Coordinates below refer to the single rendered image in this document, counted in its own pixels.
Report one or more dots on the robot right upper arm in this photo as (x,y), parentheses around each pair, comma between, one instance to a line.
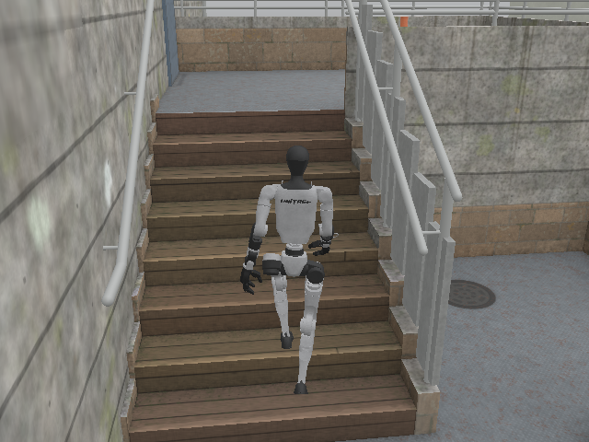
(326,210)

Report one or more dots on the robot right hand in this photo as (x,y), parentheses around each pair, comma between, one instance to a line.
(319,252)

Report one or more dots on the right robot shin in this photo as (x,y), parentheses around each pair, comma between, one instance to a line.
(305,352)

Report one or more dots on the robot left upper arm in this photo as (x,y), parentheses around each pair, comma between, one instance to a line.
(263,208)

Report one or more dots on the robot right forearm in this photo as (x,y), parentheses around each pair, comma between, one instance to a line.
(326,241)

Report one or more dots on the robot left hand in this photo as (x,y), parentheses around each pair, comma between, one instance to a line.
(244,279)

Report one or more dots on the robot left forearm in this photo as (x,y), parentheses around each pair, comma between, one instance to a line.
(253,250)

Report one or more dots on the humanoid robot head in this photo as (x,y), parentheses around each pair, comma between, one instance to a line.
(297,159)

